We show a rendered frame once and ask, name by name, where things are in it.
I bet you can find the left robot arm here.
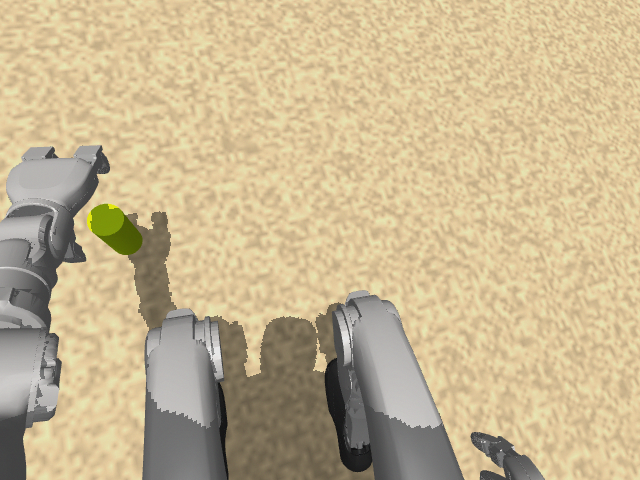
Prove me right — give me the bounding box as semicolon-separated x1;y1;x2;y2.
0;198;74;480

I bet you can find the right robot foot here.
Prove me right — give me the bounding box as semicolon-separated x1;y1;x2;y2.
325;358;372;472

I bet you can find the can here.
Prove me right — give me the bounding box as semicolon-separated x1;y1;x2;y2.
87;204;143;255

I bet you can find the right robot hand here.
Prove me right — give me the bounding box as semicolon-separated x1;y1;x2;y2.
471;432;545;480

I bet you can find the left robot hand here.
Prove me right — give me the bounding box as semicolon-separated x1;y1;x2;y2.
6;145;110;263

